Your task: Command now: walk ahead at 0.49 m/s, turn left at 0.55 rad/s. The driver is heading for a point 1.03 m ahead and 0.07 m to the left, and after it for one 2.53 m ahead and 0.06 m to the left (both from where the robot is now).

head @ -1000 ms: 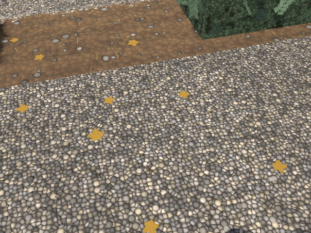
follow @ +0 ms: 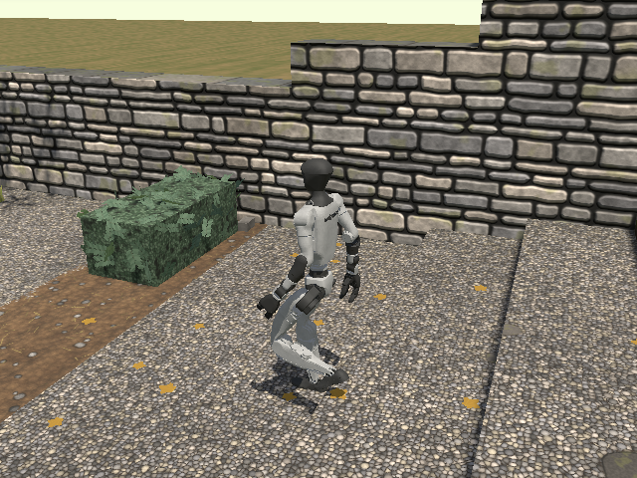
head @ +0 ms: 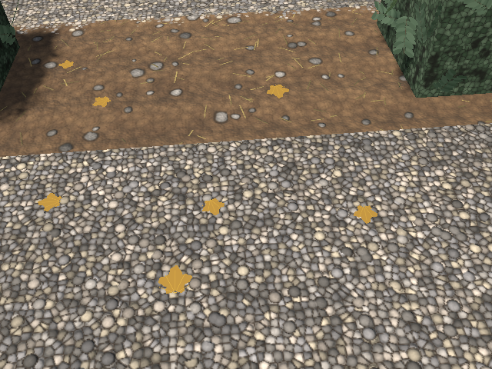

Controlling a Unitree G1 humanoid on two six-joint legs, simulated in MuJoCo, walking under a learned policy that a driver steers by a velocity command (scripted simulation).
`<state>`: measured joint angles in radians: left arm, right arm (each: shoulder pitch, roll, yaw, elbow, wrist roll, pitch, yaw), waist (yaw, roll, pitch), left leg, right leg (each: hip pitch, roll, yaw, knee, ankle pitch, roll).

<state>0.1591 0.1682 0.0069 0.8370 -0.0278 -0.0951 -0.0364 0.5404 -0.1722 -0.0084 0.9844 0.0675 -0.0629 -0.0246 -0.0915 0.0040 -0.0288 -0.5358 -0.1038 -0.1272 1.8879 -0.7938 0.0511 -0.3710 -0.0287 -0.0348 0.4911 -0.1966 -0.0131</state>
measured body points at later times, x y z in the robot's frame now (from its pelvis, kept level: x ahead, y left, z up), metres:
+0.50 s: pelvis +0.26 +0.10 -0.01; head +0.29 +0.12 +0.44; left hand +0.21 +0.37 -0.15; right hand +0.50 -0.08 -0.10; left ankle +0.30 +0.19 -0.73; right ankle +0.17 -0.09 -0.62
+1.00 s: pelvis +0.54 +0.13 -0.02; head +0.58 +0.14 +0.43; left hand +0.72 +0.39 -0.12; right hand +0.60 -0.14 -0.15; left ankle +0.34 +0.22 -0.66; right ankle +0.64 +0.07 -0.73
